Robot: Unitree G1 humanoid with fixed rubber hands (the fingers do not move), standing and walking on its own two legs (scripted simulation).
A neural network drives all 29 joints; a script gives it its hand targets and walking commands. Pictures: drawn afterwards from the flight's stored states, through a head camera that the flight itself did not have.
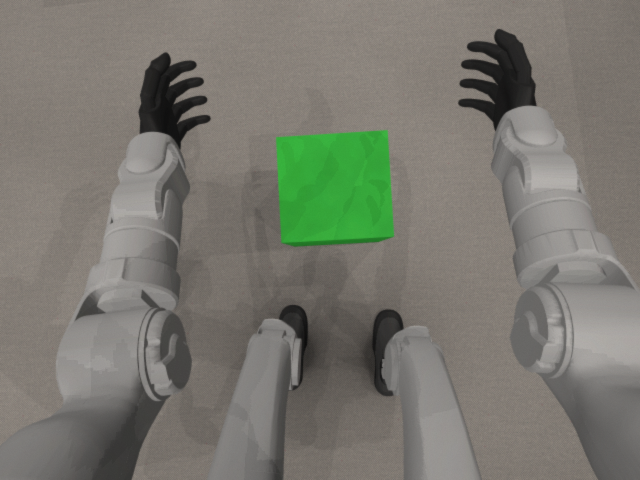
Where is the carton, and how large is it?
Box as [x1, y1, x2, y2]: [276, 130, 393, 246]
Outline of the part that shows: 387,130 276,137 281,242 296,246 379,241 393,236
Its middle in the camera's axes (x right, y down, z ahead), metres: +0.03 -0.10 +0.84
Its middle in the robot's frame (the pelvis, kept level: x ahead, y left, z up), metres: +0.48 +0.03 -0.51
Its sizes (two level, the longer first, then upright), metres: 0.210 0.200 0.250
